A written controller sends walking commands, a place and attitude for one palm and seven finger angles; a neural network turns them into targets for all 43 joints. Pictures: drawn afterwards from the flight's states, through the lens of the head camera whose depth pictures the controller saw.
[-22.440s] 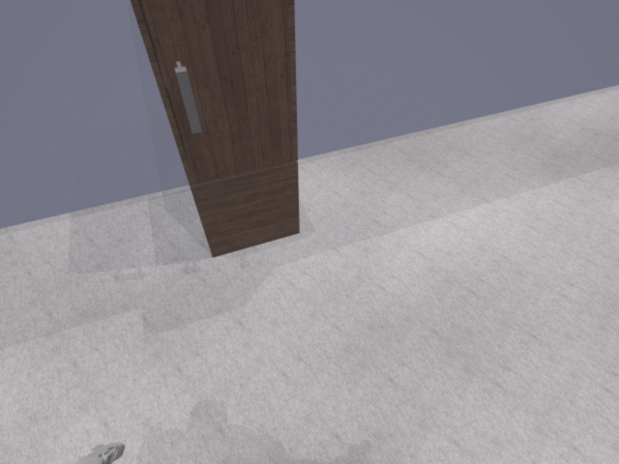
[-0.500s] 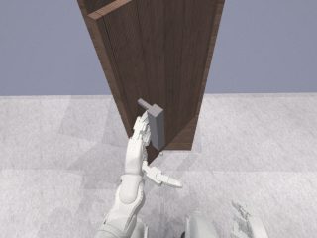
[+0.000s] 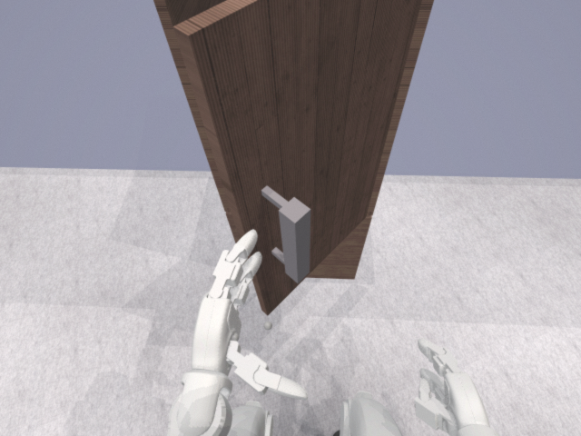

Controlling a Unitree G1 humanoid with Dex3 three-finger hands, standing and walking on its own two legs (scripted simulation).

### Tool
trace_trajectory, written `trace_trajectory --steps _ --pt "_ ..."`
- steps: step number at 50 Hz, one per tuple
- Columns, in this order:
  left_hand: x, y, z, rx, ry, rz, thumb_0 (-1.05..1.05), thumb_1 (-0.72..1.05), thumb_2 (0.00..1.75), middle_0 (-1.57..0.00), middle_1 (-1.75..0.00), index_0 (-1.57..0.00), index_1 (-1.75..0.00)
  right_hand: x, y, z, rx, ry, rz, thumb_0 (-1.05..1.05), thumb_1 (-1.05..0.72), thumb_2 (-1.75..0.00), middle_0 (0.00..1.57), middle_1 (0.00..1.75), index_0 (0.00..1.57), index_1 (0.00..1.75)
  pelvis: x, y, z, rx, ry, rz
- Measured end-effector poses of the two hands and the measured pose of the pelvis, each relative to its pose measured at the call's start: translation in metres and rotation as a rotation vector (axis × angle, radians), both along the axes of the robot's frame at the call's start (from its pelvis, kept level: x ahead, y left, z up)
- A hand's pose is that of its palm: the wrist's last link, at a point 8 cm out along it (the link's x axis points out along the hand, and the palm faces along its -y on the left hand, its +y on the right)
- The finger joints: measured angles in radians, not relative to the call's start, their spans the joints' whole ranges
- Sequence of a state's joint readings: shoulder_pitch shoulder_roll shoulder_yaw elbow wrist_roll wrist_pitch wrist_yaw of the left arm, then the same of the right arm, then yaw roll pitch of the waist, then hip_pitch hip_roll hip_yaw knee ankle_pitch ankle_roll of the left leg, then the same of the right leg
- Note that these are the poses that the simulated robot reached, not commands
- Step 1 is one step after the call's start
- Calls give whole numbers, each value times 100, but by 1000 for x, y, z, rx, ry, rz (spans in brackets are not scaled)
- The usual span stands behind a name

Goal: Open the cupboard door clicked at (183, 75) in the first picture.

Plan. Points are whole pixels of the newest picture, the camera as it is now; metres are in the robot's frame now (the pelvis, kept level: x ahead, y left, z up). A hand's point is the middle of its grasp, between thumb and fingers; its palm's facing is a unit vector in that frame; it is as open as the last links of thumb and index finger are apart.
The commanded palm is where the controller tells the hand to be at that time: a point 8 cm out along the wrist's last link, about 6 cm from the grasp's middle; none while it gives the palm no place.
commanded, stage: slide the hand sideways off the handle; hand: left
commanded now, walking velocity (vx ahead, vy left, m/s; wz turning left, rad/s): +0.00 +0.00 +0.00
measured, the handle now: (284, 236) +0.37 +0.03 +0.05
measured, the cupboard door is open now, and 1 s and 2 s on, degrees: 49 49 49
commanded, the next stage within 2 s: draw the hand back to the body in 0.34 s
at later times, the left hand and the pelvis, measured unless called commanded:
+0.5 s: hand (240, 353) +0.22 +0.07 +0.05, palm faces -0.05 -1.00 -0.01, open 16.3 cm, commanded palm +0.19 +0.14 +0.06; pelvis +0.00 -0.01 -0.01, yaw +0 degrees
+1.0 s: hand (138, 342) +0.21 +0.16 +0.13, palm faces +0.03 -0.99 -0.16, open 16.0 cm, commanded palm +0.17 +0.21 +0.15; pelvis +0.02 +0.00 +0.04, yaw +0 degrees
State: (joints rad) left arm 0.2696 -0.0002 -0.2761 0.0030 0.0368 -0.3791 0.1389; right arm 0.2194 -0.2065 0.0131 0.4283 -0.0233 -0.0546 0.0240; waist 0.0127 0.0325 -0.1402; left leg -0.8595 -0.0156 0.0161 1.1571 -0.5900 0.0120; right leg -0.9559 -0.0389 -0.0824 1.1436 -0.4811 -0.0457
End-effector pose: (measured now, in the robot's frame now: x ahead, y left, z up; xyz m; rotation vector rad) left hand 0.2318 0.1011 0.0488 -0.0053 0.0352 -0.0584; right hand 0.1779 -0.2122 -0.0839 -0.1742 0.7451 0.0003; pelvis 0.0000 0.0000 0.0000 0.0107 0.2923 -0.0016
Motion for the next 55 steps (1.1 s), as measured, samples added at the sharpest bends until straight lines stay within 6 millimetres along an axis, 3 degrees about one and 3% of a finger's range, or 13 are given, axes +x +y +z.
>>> trace_trajectory --steps 17,25,30,37,48,55 --pt "-28 29 1 14 34 28 -1 -50 30 -15 -30 -15 -30 4 -13 -3 -18 -23 -15 1 -90 -90 20 30 20 30 6 -8 -6 -5 13 8" --pt "-33 28 2 14 6 8 -1 -50 30 -15 -30 -15 -30 2 -17 -7 -32 -45 -16 1 -90 -90 20 30 20 30 1 -9 -13 -6 18 10" --pt "-34 40 22 63 -8 19 -1 -50 30 -16 -30 -15 -30 -1 -15 -1 -9 -47 -38 1 -90 -90 20 30 20 30 0 -10 -6 -5 -12 5" --pt "-39 61 54 73 -8 46 -1 -50 30 -16 -30 -15 -30 -7 -12 23 -1 -69 -56 1 -90 -90 20 30 20 30 4 -9 15 -10 -57 7" --pt "-49 100 83 79 -20 60 -1 -46 32 -16 -30 -15 -30 3 -17 56 -47 -139 -73 1 -90 -90 20 30 20 30 13 -1 33 -29 -117 10" --pt "-53 127 109 309 58 174 -1 -31 38 -16 -30 -16 -30 10 -5 73 -63 -139 -104 1 -90 -90 20 30 20 30 22 8 53 -32 -185 -2"
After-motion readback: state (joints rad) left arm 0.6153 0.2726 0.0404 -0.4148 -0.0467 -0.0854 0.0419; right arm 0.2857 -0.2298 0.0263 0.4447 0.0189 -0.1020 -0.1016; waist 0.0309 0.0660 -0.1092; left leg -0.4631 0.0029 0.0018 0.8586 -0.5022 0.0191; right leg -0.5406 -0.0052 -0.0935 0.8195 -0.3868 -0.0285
